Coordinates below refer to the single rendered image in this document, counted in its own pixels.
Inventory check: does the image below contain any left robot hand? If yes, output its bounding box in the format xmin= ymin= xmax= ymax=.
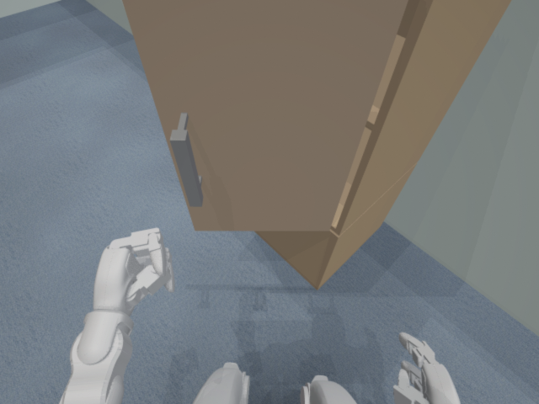
xmin=93 ymin=228 xmax=175 ymax=317

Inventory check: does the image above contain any right robot thigh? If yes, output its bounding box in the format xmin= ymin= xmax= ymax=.
xmin=300 ymin=380 xmax=357 ymax=404

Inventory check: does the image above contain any right robot shin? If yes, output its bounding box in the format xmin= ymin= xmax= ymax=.
xmin=311 ymin=375 xmax=328 ymax=383

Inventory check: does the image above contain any robot left forearm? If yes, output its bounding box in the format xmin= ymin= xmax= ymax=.
xmin=59 ymin=310 xmax=134 ymax=404

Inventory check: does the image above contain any cupboard door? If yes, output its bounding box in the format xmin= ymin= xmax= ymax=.
xmin=122 ymin=0 xmax=408 ymax=231

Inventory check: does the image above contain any handle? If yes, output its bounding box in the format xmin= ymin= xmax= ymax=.
xmin=170 ymin=113 xmax=203 ymax=207

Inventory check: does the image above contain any right robot hand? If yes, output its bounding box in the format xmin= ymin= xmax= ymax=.
xmin=393 ymin=332 xmax=461 ymax=404

